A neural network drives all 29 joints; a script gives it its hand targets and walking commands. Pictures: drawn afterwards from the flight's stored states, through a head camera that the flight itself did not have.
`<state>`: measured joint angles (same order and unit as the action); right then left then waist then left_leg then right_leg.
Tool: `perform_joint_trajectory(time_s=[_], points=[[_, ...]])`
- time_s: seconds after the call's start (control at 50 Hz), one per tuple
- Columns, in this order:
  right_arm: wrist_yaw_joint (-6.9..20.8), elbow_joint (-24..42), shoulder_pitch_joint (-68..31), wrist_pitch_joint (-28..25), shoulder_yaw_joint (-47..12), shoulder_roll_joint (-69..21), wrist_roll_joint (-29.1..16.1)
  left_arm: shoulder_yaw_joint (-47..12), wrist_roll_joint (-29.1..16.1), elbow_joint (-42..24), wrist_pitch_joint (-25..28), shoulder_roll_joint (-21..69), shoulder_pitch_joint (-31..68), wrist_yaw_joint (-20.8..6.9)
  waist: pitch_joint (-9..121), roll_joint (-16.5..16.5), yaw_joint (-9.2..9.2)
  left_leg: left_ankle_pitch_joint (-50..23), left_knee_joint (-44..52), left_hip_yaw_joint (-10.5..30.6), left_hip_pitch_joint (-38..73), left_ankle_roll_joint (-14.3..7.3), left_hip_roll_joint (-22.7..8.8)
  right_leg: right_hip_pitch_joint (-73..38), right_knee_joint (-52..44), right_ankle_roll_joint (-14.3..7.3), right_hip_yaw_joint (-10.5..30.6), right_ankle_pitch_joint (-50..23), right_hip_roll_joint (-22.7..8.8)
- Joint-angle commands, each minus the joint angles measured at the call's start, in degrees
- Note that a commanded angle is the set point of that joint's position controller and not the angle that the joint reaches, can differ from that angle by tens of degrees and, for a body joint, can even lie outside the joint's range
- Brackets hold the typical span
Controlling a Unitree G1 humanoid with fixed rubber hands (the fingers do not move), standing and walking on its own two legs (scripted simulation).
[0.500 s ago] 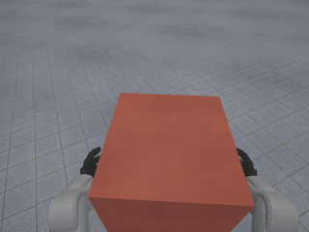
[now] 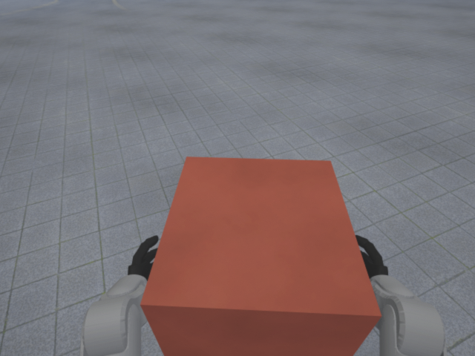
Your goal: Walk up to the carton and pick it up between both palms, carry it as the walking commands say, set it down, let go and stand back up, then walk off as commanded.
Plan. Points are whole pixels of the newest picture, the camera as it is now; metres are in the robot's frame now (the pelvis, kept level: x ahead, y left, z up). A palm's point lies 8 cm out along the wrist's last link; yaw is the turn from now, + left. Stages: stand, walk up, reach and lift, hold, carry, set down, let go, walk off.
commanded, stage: carry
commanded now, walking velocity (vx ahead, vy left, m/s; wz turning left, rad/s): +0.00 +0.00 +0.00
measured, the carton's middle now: (254, 271) +0.29 -0.01 +0.02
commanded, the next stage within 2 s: hold in 1.14 s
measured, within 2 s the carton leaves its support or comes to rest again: neither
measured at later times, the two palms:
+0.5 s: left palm (139, 276) +0.26 +0.18 +0.05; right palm (358, 274) +0.26 -0.17 +0.06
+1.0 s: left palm (140, 270) +0.28 +0.19 +0.04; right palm (351, 268) +0.27 -0.17 +0.05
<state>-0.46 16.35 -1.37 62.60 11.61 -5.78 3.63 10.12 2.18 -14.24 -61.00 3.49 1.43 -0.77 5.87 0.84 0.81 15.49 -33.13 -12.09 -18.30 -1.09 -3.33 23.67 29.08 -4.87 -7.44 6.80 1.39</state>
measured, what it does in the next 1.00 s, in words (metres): stands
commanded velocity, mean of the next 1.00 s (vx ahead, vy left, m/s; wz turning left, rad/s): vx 0.00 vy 0.00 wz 0.00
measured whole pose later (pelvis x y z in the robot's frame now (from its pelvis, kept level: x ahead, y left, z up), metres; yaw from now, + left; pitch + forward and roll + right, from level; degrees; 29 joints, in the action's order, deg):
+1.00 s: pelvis +0.02 +0.01 +0.00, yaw +0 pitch +2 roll +0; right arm 1.1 7.9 -1.8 51.0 11.6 -5.6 4.6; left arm 9.6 3.5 -6.0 -49.8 2.2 2.2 -2.6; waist 5.4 0.8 0.7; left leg 16.7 -32.6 -12.1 -18.3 -1.6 -3.2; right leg 23.6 28.4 -4.9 -7.5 7.7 1.4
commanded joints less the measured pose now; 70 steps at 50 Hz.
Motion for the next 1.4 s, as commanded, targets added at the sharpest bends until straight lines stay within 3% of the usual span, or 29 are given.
perform_joint_trajectory(time_s=[0.0, 0.04, 0.08, 0.18, 0.28, 0.32, 0.34, 0.4, 0.42, 0.44, 0.54, 0.56, 0.64, 0.68, 0.7, 0.8, 0.82, 0.84, 0.86, 0.88, 0.94, 1.0, 1.04, 1.06, 1.08, 1.12, 1.14, 1.32, 1.38], points=[[10.94, -6.48, -29.01, -6.33, -34.63, -35.06, -9.43, -31.53, -7.20, 1.24, 5.59, 34.26, 30.15, -8.88, 8.12, 0.74, -0.40, 12.68, 8.96, 8.86, -0.78, -0.49, -2.56, -4.31, -13.99, 3.37, 10.67, 22.99, -8.89], [10.95, 4.61, -31.46, -6.38, -41.49, -37.68, -14.55, -38.49, -12.67, -9.41, 5.73, 37.00, 32.35, -8.79, 8.77, 0.21, -0.47, 13.42, 10.51, 11.13, -1.94, -1.10, -3.77, -5.56, -12.92, 3.55, 10.74, 21.29, -8.44], [11.07, -4.58, -30.84, -8.36, -35.67, -34.95, -10.00, -33.89, -8.01, 0.60, 7.69, 34.87, 31.12, -8.59, 9.26, -1.53, -0.26, 11.82, 10.96, 11.03, -0.98, -0.89, -4.17, -4.32, -11.42, 3.49, 10.07, 18.54, -7.92], [10.36, 2.51, -31.59, -7.82, -40.08, -36.63, -13.37, -37.76, -11.81, -9.05, 7.22, 35.67, 33.31, -8.14, 8.47, -3.55, -0.60, 15.73, 12.83, 11.86, -3.96, -1.38, -5.27, -6.85, -9.50, 3.16, 9.50, 17.08, -7.15], [10.10, -3.53, -31.53, -10.61, -35.83, -34.71, -9.36, -33.15, -7.72, -0.24, 9.98, 34.03, 31.95, -8.00, 12.15, 0.77, -0.31, 5.31, 8.47, 9.76, 1.48, -0.71, -4.02, -6.55, -12.11, 2.41, 12.02, 14.83, -10.19], [9.63, 2.79, -33.91, -10.73, -38.14, -34.97, -11.50, -35.61, -9.49, -6.06, 9.62, 34.45, 32.50, -7.96, 11.50, -1.77, -0.24, 3.68, 9.29, 9.52, 1.74, -0.51, -3.93, -6.60, -12.18, 2.42, 11.74, 13.96, -10.57], [9.66, -7.38, -28.34, -11.15, -33.94, -34.44, -7.52, -31.84, -6.67, 0.01, 10.79, 33.18, 32.15, -7.93, 11.76, -0.77, -0.20, 4.31, 9.60, 9.93, 2.48, -0.99, -4.12, -6.20, -11.34, 2.26, 11.70, 13.55, -9.96], [9.57, -0.05, -30.32, -11.48, -37.46, -34.98, -10.78, -34.47, -8.42, -5.22, 10.87, 33.91, 30.50, -7.61, 12.54, -2.95, -0.52, 6.47, 10.94, 10.78, -0.01, -1.02, -5.31, -9.11, -9.23, 2.07, 10.11, 10.47, -9.17], [9.86, -7.83, -28.01, -12.04, -33.41, -32.96, -7.39, -30.88, -5.08, 1.34, 11.74, 31.47, 29.33, -7.58, 12.71, -1.98, -0.21, 4.60, 10.23, 10.74, 0.92, -0.75, -5.79, -8.45, -8.53, 1.97, 10.54, 8.56, -9.16], [9.52, 3.18, -31.56, -11.54, -39.53, -35.06, -12.32, -36.55, -10.13, -8.32, 11.00, 34.32, 32.11, -7.40, 13.07, -3.45, -0.34, 4.54, 11.24, 10.94, 0.56, -1.07, -5.98, -9.12, -8.04, 1.75, 10.02, 9.00, -9.19], [9.52, -5.84, -29.24, -13.43, -34.56, -33.60, -8.22, -32.25, -6.06, 1.61, 12.84, 33.06, 29.28, -7.48, 13.32, -2.40, -0.08, -3.76, 9.16, 10.15, 3.92, -0.91, -5.91, -8.03, -6.42, 1.14, 10.28, 2.16, -9.77], [9.48, -0.45, -30.73, -12.84, -37.48, -34.81, -10.94, -35.54, -8.87, -6.18, 12.37, 33.56, 32.68, -7.23, 13.14, -3.97, -0.17, -3.27, 10.18, 10.50, 2.53, -1.21, -6.46, -9.25, -5.89, 1.10, 9.28, 3.18, -9.54], [9.24, -2.56, -30.32, -13.33, -35.79, -34.01, -9.54, -32.14, -6.72, -1.96, 12.61, 33.12, 30.06, -7.11, 14.87, -2.80, -0.29, -4.04, 10.46, 10.54, 1.88, -1.35, -6.54, -12.15, -4.26, 0.31, 9.62, 0.28, -9.39], [9.24, 5.04, -30.21, -11.24, -40.46, -36.62, -13.90, -39.10, -12.41, -13.25, 10.81, 35.37, 33.79, -6.93, 15.22, -5.34, -0.32, -5.75, 10.69, 11.37, 3.39, -1.50, -7.31, -10.49, -3.45, 0.22, 9.09, -0.11, -8.60], [9.39, -5.42, -28.88, -12.67, -33.61, -32.68, -8.30, -31.47, -5.78, 0.79, 12.05, 32.35, 28.56, -6.95, 15.22, -3.97, -0.15, -5.51, 10.10, 10.79, 2.50, -1.66, -7.11, -10.46, -3.67, 0.60, 8.60, -0.50, -8.53], [9.43, -8.66, -27.65, -15.28, -32.03, -32.73, -6.30, -30.42, -4.78, 2.06, 14.69, 32.20, 31.08, -7.21, 12.77, -6.33, -0.16, 0.61, 11.25, 10.50, 1.61, -1.55, -6.31, -8.35, -5.19, 0.54, 9.92, 5.00, -9.21], [9.20, -7.90, -28.99, -16.43, -32.13, -32.35, -6.18, -30.42, -4.73, 3.29, 15.66, 32.47, 30.85, -7.14, 12.09, -2.97, -0.06, -0.55, 10.74, 9.59, 2.00, -0.82, -5.99, -7.78, -5.69, 0.64, 9.75, 5.76, -9.32], [8.85, 10.33, -32.65, -15.02, -41.80, -33.87, -14.42, -39.36, -12.37, -13.02, 13.94, 33.89, 32.15, -6.85, 13.24, -5.29, -0.10, 1.86, 11.23, 9.95, 2.55, -1.37, -5.99, -7.47, -5.70, 0.76, 9.38, 6.92, -9.18], [9.14, -9.78, -29.95, -15.82, -30.82, -31.79, -4.84, -28.37, -3.43, 6.72, 15.56, 31.32, 32.00, -7.30, 12.02, -1.44, -0.10, 3.90, 10.55, 10.31, 0.27, -1.34, -5.39, -7.41, -6.93, 1.00, 9.53, 8.99, -8.37], [8.83, 4.55, -33.66, -14.99, -39.06, -33.58, -11.95, -36.85, -9.97, -6.91, 14.19, 34.02, 32.81, -6.91, 12.17, -4.05, -0.04, 6.30, 12.43, 10.93, 0.46, -1.49, -5.93, -6.75, -6.86, 0.84, 10.35, 9.86, -9.35], [9.00, -8.14, -27.05, -14.56, -32.32, -31.94, -6.37, -30.52, -4.86, 2.87, 13.93, 31.55, 29.01, -7.28, 11.34, -5.62, -0.26, 6.16, 13.55, 12.24, -1.42, -1.92, -7.13, -9.02, -4.85, 0.74, 9.24, 6.30, -8.25], [8.92, 1.03, -30.84, -14.61, -37.97, -33.43, -10.53, -34.09, -8.62, -4.67, 13.99, 33.26, 30.83, -7.19, 14.35, -3.43, -0.22, 3.68, 11.39, 11.13, -0.75, -2.04, -6.81, -10.77, -4.93, 0.48, 8.76, 4.33, -8.42], [9.17, -8.51, -28.52, -15.81, -32.15, -31.19, -5.91, -28.18, -3.34, 5.27, 15.32, 31.24, 28.19, -7.07, 13.06, -2.53, -0.14, 5.05, 11.75, 10.65, -0.36, -1.69, -6.13, -9.52, -5.89, 0.41, 9.92, 8.10, -9.01], [8.86, 2.78, -31.41, -15.45, -39.18, -33.37, -11.33, -35.08, -9.16, -6.77, 14.80, 32.87, 31.63, -6.82, 12.24, -4.51, -0.18, 3.26, 10.83, 9.67, 0.29, -1.39, -5.52, -8.44, -6.75, 0.64, 9.88, 7.14, -9.28], [8.74, -0.20, -28.68, -14.63, -38.11, -34.31, -10.51, -35.07, -9.37, -8.05, 14.40, 32.79, 32.60, -6.85, 13.56, -2.59, -0.10, 3.47, 9.73, 9.23, 0.77, -1.26, -5.04, -8.94, -7.68, 0.57, 10.61, 7.67, -9.66], [8.91, -12.36, -28.25, -17.59, -29.85, -31.58, -3.91, -26.98, -2.52, 7.70, 16.91, 31.29, 30.08, -7.14, 15.44, -3.07, 0.05, -2.46, 8.83, 9.28, 1.98, -1.00, -5.26, -10.21, -6.20, 0.16, 10.73, 0.13, -10.25], [7.75, -9.29, -35.09, -17.91, -29.67, -25.35, -8.75, -29.16, -5.32, 10.98, 18.41, 29.80, 29.64, -6.70, 10.27, -7.31, -3.09, -2.53, 11.82, 16.96, -0.77, -0.99, 3.04, -27.46, -2.65, 1.19, 12.51, -1.35, 2.40], [7.40, -15.17, -37.93, -19.51, -28.38, -29.79, -7.30, -23.02, -1.52, 9.94, 21.92, 26.82, 41.47, -5.08, 9.42, -8.39, -5.64, 4.51, 13.62, 18.77, -7.26, -4.09, 2.13, -35.51, -0.65, 2.53, 16.44, 4.02, 2.44], [6.71, -16.71, -37.27, -19.40, -26.38, -30.24, -5.32, -23.49, -2.21, 12.92, 22.13, 28.35, 42.22, -5.59, 8.55, -6.58, -2.70, 5.83, 13.38, 19.32, -4.78, -4.31, 1.79, -33.31, -1.43, 3.33, 17.49, 6.52, 2.13]])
